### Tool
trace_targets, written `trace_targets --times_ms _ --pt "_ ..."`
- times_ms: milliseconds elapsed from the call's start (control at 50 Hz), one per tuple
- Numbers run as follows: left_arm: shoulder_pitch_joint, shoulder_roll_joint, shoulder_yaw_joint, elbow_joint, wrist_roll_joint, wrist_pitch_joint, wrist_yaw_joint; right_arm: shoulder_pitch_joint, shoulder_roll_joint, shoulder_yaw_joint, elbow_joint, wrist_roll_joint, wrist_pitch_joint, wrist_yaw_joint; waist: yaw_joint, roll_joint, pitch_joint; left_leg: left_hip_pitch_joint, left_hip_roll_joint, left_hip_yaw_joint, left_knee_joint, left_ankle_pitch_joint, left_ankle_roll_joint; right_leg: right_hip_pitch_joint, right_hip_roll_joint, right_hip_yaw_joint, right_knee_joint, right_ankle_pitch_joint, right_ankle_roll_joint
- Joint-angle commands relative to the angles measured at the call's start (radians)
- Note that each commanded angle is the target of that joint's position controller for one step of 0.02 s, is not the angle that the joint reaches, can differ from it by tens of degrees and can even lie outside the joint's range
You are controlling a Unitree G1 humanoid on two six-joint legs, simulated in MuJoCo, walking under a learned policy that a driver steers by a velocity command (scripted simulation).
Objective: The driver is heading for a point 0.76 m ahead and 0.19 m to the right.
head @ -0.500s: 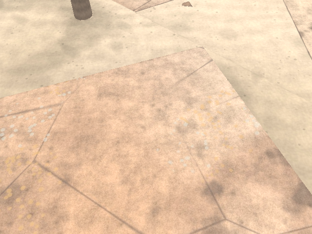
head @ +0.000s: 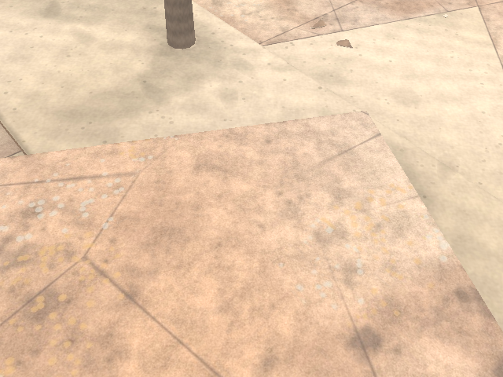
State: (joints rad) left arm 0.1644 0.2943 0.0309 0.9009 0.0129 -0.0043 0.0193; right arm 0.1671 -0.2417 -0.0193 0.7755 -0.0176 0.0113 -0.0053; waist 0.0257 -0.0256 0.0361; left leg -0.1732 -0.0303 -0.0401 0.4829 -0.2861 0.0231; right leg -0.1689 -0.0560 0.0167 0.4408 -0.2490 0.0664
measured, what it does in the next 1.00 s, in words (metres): walks ahead: right foot, then left foot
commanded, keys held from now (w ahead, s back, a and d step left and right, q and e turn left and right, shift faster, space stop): no key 0.10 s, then w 0.86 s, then e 0.04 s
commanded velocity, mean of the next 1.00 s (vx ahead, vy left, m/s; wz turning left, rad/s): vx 0.33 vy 0.00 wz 0.01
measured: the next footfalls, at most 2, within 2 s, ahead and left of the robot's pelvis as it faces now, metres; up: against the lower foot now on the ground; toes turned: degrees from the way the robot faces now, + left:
right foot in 0.40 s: +0.10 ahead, -0.14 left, +0.00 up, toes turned -2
left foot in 0.88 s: +0.48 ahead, +0.06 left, +0.00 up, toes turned +1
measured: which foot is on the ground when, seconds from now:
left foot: down 0.00-0.40, up 0.42-0.86, down 0.88-1.00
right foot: down 0.00-0.14, up 0.16-0.38, down 0.40-0.90, up 0.92-1.00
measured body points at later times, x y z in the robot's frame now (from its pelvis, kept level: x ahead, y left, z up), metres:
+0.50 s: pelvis +0.09 -0.06 +0.00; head +0.09 -0.08 +0.45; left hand +0.13 +0.23 -0.12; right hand +0.16 -0.34 -0.14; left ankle +0.02 +0.09 -0.67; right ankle +0.06 -0.14 -0.74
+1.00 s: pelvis +0.35 -0.03 -0.01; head +0.39 -0.03 +0.44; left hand +0.35 +0.25 -0.15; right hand +0.53 -0.28 -0.11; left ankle +0.44 +0.06 -0.74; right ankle +0.18 -0.15 -0.64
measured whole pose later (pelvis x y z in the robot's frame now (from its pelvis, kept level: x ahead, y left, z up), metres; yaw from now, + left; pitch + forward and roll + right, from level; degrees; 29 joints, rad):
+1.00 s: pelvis +0.35 -0.03 -0.01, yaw -1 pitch +0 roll +1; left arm 0.36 0.27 0.03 0.98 -0.03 -0.08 0.00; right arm 0.09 -0.26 -0.05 0.79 0.01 -0.09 0.03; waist 0.03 -0.01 0.06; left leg -0.37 -0.05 0.07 0.49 -0.13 0.07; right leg -0.25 -0.01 0.06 1.16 -0.43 -0.05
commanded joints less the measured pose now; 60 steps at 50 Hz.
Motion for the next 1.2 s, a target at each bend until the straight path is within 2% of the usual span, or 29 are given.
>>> trace_targets --times_ms 20,100,140,180,240,300,340,380,400,420,440,460,500,540,620,680,780,840,880,900,920,940,960,980,1000,1020,1060,1100,1200 --pt "-0.007 0.111 0.024 -0.021 -0.002 -0.010 0.006 -0.002 -0.150 -0.035 -0.033 0.002 -0.015 -0.006 -0.013 0.095 -0.032 0.003 0.116 -0.130 -0.123 0.237 0.040 0.004 -0.009 0.004 -0.030 0.144 -0.004" --pt "-0.001 0.116 0.025 0.017 -0.005 -0.009 0.010 -0.004 -0.147 -0.034 -0.007 0.004 -0.015 -0.006 -0.013 0.063 -0.031 0.008 0.105 -0.119 -0.121 0.260 0.040 0.014 -0.013 0.004 -0.041 0.158 0.000" --pt "0.006 0.104 0.023 0.035 -0.011 -0.007 0.014 0.017 -0.159 -0.040 0.013 0.011 -0.009 -0.011 -0.024 0.080 -0.046 0.016 0.099 -0.134 -0.156 -0.015 0.062 -0.010 0.026 -0.048 0.011 0.009 -0.002" --pt "-0.041 0.100 0.023 0.015 -0.022 -0.015 0.013 0.058 -0.213 -0.058 0.025 0.021 -0.004 -0.014 -0.061 0.149 0.023 0.010 0.180 -0.279 -0.255 -0.389 0.135 -0.172 0.064 -0.084 0.149 -0.142 -0.020" --pt "-0.097 0.113 0.027 -0.023 -0.045 -0.055 -0.004 0.113 -0.221 -0.068 0.041 0.022 -0.033 -0.019 -0.084 0.219 0.101 0.041 0.327 -0.479 -0.347 -0.417 0.228 -0.379 -0.005 0.012 0.370 -0.274 -0.089" --pt "-0.071 0.111 0.025 -0.012 -0.049 -0.089 -0.032 0.070 -0.202 -0.069 0.024 0.043 -0.050 -0.018 -0.051 0.151 0.070 0.100 0.310 -0.378 -0.324 -0.241 0.202 -0.373 -0.042 0.014 0.275 -0.248 -0.133" --pt "0.020 0.093 0.024 0.037 -0.040 -0.097 -0.043 0.013 -0.218 -0.074 0.010 0.051 -0.045 -0.013 0.007 0.132 0.017 -0.030 0.228 -0.228 -0.274 -0.111 0.159 -0.105 0.012 -0.062 0.104 -0.033 -0.123" --pt "0.199 0.111 0.041 0.117 -0.034 -0.088 -0.040 0.020 -0.167 -0.058 0.012 0.036 -0.043 -0.008 0.078 0.088 -0.038 -0.206 0.148 -0.126 -0.121 -0.074 0.113 0.198 0.067 -0.086 0.044 0.068 -0.098" --pt "0.300 0.167 0.056 0.130 -0.033 -0.087 -0.031 0.008 -0.093 -0.035 0.000 0.022 -0.051 -0.001 0.115 -0.075 -0.055 -0.322 0.052 -0.015 0.172 -0.081 0.044 0.300 -0.095 0.153 -0.077 -0.070 -0.148" --pt "0.359 0.290 0.076 0.125 -0.025 -0.092 -0.038 0.008 -0.070 -0.029 -0.055 0.027 -0.071 -0.006 0.108 -0.294 -0.087 -0.519 -0.058 0.018 0.469 -0.290 -0.004 0.364 -0.325 0.627 -0.258 -0.282 -0.308" --pt "0.282 0.230 0.056 0.108 -0.016 -0.104 -0.041 0.025 -0.140 -0.046 -0.045 0.063 -0.086 -0.010 0.074 -0.177 -0.027 -0.596 0.005 -0.078 0.630 -0.299 0.011 0.298 -0.365 0.715 -0.305 -0.466 -0.361" --pt "0.203 0.172 0.041 0.079 -0.021 -0.112 -0.040 0.025 -0.173 -0.053 -0.040 0.075 -0.097 -0.005 0.047 -0.128 0.060 -0.657 0.062 -0.085 0.665 -0.187 0.033 0.255 -0.325 0.608 -0.305 -0.468 -0.326" --pt "0.138 0.128 0.025 0.052 -0.017 -0.115 -0.043 0.022 -0.175 -0.061 -0.020 0.047 -0.106 -0.002 0.020 -0.077 0.080 -0.641 0.123 -0.050 0.614 -0.012 0.038 0.220 -0.238 0.408 -0.303 -0.223 -0.259" --pt "0.164 0.098 0.012 0.056 -0.012 -0.108 -0.042 0.006 -0.151 -0.061 -0.019 0.033 -0.102 0.011 0.017 -0.083 0.054 -0.572 0.141 -0.018 0.550 0.093 0.021 0.199 -0.176 0.258 -0.308 0.023 -0.226" --pt "0.216 0.122 0.013 0.070 -0.011 -0.094 -0.023 -0.084 -0.097 -0.047 -0.059 0.030 -0.092 0.019 0.030 -0.043 0.048 -0.574 0.129 0.037 0.385 0.208 -0.032 0.191 -0.141 0.122 -0.317 0.345 -0.240" --pt "0.241 0.128 0.012 0.071 -0.014 -0.086 -0.010 -0.194 -0.067 -0.031 -0.096 0.037 -0.099 0.029 0.059 -0.049 0.075 -0.487 0.099 0.077 0.183 0.335 -0.040 0.132 -0.112 0.056 -0.350 0.346 -0.225" --pt "0.308 0.131 0.020 0.097 -0.026 -0.072 -0.005 -0.311 -0.075 -0.025 -0.144 0.045 -0.111 0.054 0.064 -0.045 0.113 -0.473 0.072 0.071 0.029 0.353 0.000 0.240 -0.173 0.045 -0.324 0.413 -0.236" --pt "0.281 0.161 0.037 0.084 -0.023 -0.060 -0.001 -0.238 -0.128 -0.046 -0.132 0.042 -0.115 0.059 -0.013 -0.079 0.024 -0.343 0.023 0.089 0.017 0.260 0.054 0.334 -0.200 0.034 -0.179 0.792 -0.213" --pt "0.254 0.162 0.037 0.069 -0.011 -0.042 0.001 0.040 -0.199 -0.084 -0.053 0.043 -0.107 0.042 -0.158 -0.089 -0.160 0.031 -0.006 0.111 0.006 0.268 0.114 0.260 -0.150 -0.005 0.153 0.991 -0.175" --pt "0.267 0.122 0.021 0.042 0.008 -0.044 0.002 0.222 -0.258 -0.099 -0.011 0.027 -0.098 0.027 -0.206 0.017 -0.309 0.376 0.183 -0.108 0.066 0.247 0.174 0.005 -0.097 -0.017 0.458 0.657 -0.157" --pt "0.418 -0.036 -0.020 0.046 -0.002 -0.065 -0.016 0.253 -0.287 -0.102 0.016 0.023 -0.099 0.038 -0.101 0.297 -0.460 0.670 0.416 -0.628 -0.061 -0.030 0.346 -0.367 0.118 0.033 0.800 -0.252 -0.104" --pt "0.311 0.093 0.009 0.043 -0.033 -0.093 -0.024 0.225 -0.184 -0.076 0.016 0.030 -0.099 0.037 -0.150 0.184 -0.370 0.583 0.388 -0.685 -0.177 -0.141 0.301 -0.469 0.083 0.146 0.901 -0.319 -0.124" --pt "0.205 0.141 0.026 -0.003 -0.063 -0.110 -0.028 0.131 -0.163 -0.066 0.007 0.031 -0.104 0.034 -0.124 0.155 -0.191 0.422 0.361 -0.525 -0.215 -0.091 0.260 -0.527 0.034 0.113 0.902 -0.233 -0.136" --pt "0.159 0.128 0.024 -0.010 -0.064 -0.116 -0.019 0.046 -0.148 -0.061 -0.004 0.023 -0.110 0.034 -0.087 0.052 -0.095 0.249 0.338 -0.391 -0.243 0.136 0.242 -0.483 -0.012 0.089 0.861 -0.147 -0.127" --pt "0.155 0.116 0.031 -0.003 -0.052 -0.108 -0.012 0.000 -0.125 -0.056 -0.007 0.011 -0.118 0.038 -0.053 0.025 -0.048 0.131 0.305 -0.273 -0.253 0.358 0.229 -0.432 -0.037 0.081 0.817 -0.110 -0.111" --pt "0.195 0.096 0.032 0.009 -0.045 -0.092 -0.008 -0.019 -0.107 -0.051 0.000 -0.002 -0.127 0.040 -0.016 0.051 -0.055 0.057 0.280 -0.180 -0.265 0.512 0.217 -0.347 -0.058 0.092 0.794 -0.097 -0.099" --pt "0.244 0.050 0.029 0.020 -0.042 -0.060 -0.001 -0.036 -0.094 -0.047 0.026 -0.003 -0.140 0.045 0.019 0.075 -0.052 -0.035 0.262 -0.061 -0.285 0.687 0.215 -0.281 -0.055 0.084 0.727 -0.097 -0.072" --pt "0.203 0.041 0.030 -0.017 -0.032 -0.040 0.005 -0.051 -0.125 -0.052 0.046 -0.007 -0.144 0.034 0.033 0.100 -0.029 -0.085 0.252 0.026 -0.301 0.771 0.215 -0.304 -0.050 0.072 0.626 -0.032 -0.047" --pt "0.046 0.034 0.024 -0.107 -0.020 -0.039 -0.024 -0.033 -0.179 -0.061 0.063 0.002 -0.103 -0.014 -0.023 0.089 -0.064 -0.014 0.230 0.148 -0.283 0.711 0.193 -0.292 -0.041 0.000 0.314 0.250 -0.035"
